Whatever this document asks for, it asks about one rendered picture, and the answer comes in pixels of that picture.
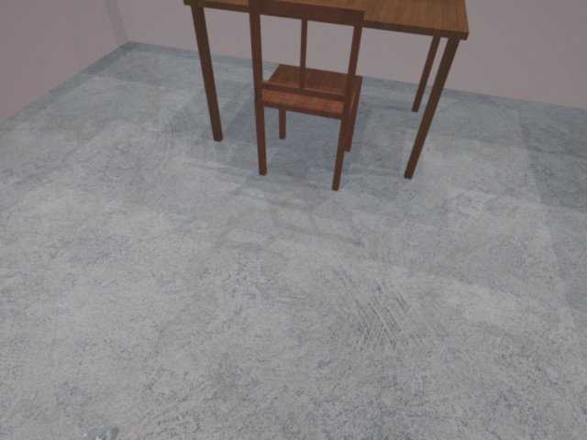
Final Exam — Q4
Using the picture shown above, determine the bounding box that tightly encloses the table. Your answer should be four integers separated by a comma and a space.
183, 0, 470, 180

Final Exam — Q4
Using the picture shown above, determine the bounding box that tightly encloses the chair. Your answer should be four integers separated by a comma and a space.
249, 0, 365, 191

